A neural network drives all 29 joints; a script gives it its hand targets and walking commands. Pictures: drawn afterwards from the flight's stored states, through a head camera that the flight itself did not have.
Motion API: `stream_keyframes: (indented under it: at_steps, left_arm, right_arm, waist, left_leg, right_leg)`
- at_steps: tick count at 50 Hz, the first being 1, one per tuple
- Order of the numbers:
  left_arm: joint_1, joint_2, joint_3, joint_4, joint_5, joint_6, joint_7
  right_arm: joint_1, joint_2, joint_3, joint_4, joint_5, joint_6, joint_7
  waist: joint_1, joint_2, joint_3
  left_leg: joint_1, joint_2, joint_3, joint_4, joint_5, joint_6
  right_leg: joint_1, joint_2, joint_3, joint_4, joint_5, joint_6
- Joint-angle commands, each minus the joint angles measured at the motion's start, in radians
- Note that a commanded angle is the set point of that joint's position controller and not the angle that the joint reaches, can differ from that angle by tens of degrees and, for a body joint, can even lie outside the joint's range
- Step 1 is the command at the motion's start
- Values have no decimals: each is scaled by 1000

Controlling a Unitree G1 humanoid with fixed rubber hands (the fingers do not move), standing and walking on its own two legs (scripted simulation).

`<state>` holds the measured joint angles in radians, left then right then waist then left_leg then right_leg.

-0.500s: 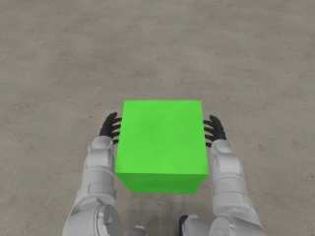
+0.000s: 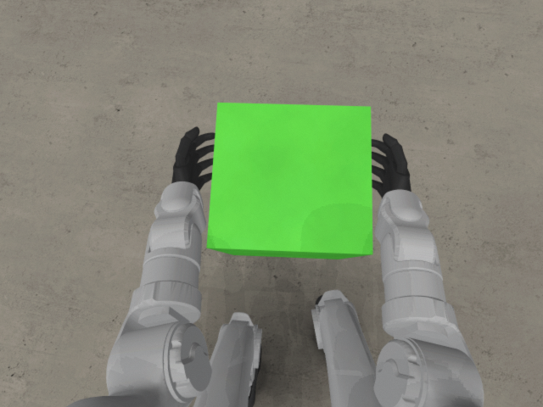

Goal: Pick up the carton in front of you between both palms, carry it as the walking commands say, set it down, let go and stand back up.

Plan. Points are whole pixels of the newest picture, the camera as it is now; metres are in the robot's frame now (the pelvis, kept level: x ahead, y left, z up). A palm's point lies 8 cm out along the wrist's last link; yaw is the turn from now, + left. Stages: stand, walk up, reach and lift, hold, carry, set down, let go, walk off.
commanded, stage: set down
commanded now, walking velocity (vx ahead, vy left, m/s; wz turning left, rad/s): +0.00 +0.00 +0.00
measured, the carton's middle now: (288, 195) +0.43 -0.04 -0.15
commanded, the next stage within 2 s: none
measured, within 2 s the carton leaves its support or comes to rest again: rests again in 1.66 s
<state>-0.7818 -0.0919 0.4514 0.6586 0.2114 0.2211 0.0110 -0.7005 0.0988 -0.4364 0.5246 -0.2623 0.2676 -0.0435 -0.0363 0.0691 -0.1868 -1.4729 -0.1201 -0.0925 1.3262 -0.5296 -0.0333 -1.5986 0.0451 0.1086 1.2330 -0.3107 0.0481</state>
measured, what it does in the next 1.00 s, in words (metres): lowers itself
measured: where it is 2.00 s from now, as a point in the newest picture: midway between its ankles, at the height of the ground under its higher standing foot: (291, 365)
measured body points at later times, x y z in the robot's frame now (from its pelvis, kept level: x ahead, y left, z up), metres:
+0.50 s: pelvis -0.03 +0.00 -0.12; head +0.27 -0.04 +0.22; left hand +0.48 +0.08 -0.23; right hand +0.44 -0.22 -0.24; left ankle +0.03 +0.13 -0.59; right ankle +0.11 -0.13 -0.59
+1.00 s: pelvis -0.05 -0.01 -0.21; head +0.31 -0.03 +0.06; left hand +0.51 +0.06 -0.37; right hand +0.46 -0.24 -0.38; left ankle +0.03 +0.13 -0.59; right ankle +0.11 -0.13 -0.59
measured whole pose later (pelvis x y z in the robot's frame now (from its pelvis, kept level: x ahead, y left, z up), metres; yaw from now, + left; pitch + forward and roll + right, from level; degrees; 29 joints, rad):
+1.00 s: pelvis -0.05 -0.01 -0.21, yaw +7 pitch +43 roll +3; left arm -1.38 0.10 0.26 0.97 0.07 0.21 0.18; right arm -1.22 -0.18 -0.48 0.80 -0.14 0.25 -0.03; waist -0.16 0.07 0.16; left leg -2.18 -0.25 -0.07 2.06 -0.65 -0.11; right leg -2.31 0.05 0.12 1.96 -0.42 0.08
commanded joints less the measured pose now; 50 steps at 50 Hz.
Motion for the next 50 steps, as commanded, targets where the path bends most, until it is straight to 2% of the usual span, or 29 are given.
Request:
stream_keyframes:
  at_steps: [1, 11, 18, 29, 35, 42, 45, 50]
  left_arm:
    - [-504, -937, -521, 93, -84, 0, -206]
    - [-632, -895, -556, 83, -114, -55, -112]
    - [-738, -850, -575, 74, -141, -65, -74]
    - [-914, -761, -493, 156, -144, -49, -62]
    - [-998, -719, -463, 206, -155, -42, -64]
    - [-1093, -674, -477, 234, -190, -42, -58]
    - [-1141, -658, -493, 236, -210, -42, -56]
    - [-1172, -690, -548, 218, -233, -51, -53]
  right_arm:
    - [-565, 866, 546, 93, 91, -18, 232]
    - [-651, 778, 484, 133, 120, -59, 228]
    - [-755, 724, 487, 113, 156, -59, 216]
    - [-919, 644, 432, 152, 158, -32, 210]
    - [-1000, 595, 398, 178, 160, -30, 215]
    - [-1097, 524, 384, 196, 190, -39, 226]
    - [-1159, 499, 383, 188, 213, -44, 235]
    - [-1173, 460, 359, 195, 236, -59, 259]
  waist:
    - [-38, -54, -783]
    - [-81, -12, -925]
    - [-102, -26, -995]
    - [-127, -59, -961]
    - [-148, -62, -937]
    - [-175, -48, -912]
    - [-187, -32, -895]
    - [-230, 87, -834]
  left_leg:
    - [6, -68, 86, -152, 176, -10]
    - [-70, -93, 105, 28, 240, -28]
    - [-161, -112, 130, 144, 194, -28]
    - [-365, -129, 173, 305, 57, -11]
    - [-438, -132, 186, 386, 35, -6]
    - [-465, -127, 195, 473, 30, -4]
    - [-458, -120, 194, 506, 25, -2]
    - [-444, -114, 192, 547, 104, -13]
  right_leg:
    - [702, 90, -143, 25, 220, -22]
    - [496, 89, -155, 199, 278, -11]
    - [450, 85, -170, 299, 272, 4]
    - [378, 75, -185, 417, 169, 23]
    - [326, 66, -194, 486, 151, 25]
    - [267, 51, -208, 576, 164, 23]
    - [212, 44, -213, 608, 158, 20]
    - [135, 38, -200, 656, 255, -5]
